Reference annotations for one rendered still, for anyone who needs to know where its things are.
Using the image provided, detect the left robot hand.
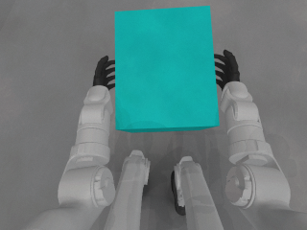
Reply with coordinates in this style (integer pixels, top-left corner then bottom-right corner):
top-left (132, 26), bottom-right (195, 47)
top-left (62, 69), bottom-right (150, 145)
top-left (92, 56), bottom-right (115, 90)

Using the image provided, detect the robot right shin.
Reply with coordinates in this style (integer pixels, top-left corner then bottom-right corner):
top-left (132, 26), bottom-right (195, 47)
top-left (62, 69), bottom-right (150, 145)
top-left (177, 156), bottom-right (202, 206)

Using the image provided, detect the right robot hand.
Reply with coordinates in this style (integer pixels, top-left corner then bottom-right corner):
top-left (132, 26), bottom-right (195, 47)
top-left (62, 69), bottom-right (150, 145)
top-left (214, 49), bottom-right (240, 91)

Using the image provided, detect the carton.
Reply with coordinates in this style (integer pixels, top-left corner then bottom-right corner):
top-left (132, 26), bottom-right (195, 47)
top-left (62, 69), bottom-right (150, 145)
top-left (114, 6), bottom-right (220, 133)

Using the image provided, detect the right robot upper arm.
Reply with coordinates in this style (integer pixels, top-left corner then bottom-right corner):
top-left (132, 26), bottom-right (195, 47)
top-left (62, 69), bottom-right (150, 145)
top-left (224, 163), bottom-right (307, 230)

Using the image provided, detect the right robot forearm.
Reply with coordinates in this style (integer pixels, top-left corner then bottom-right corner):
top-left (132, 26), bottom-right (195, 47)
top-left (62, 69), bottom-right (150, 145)
top-left (220, 81), bottom-right (291, 192)

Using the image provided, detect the robot right foot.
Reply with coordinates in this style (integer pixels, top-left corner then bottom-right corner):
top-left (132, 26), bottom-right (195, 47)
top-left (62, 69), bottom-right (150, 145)
top-left (171, 171), bottom-right (186, 216)

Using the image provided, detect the left robot forearm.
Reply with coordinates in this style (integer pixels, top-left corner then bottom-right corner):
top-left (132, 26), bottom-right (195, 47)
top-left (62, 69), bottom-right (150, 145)
top-left (58, 85), bottom-right (113, 198)

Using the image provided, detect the left robot upper arm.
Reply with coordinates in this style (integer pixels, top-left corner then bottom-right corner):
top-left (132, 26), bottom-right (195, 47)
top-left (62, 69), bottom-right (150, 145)
top-left (18, 165), bottom-right (116, 230)

